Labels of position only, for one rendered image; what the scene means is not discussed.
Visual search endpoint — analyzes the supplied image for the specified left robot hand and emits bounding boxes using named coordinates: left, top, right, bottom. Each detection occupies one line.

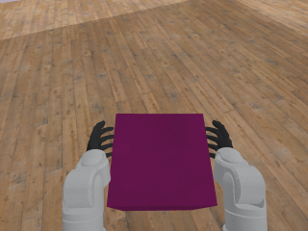
left=87, top=120, right=114, bottom=158

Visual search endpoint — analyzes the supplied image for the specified left robot forearm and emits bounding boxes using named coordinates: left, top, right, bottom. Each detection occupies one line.
left=62, top=149, right=111, bottom=231

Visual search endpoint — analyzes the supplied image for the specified carton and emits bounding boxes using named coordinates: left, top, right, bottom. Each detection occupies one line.
left=106, top=114, right=218, bottom=211

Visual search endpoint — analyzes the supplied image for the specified right robot hand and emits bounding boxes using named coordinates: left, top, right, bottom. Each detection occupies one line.
left=205, top=120, right=233, bottom=159

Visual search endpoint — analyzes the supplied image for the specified right robot forearm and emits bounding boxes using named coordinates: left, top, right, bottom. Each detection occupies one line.
left=213, top=147, right=268, bottom=231

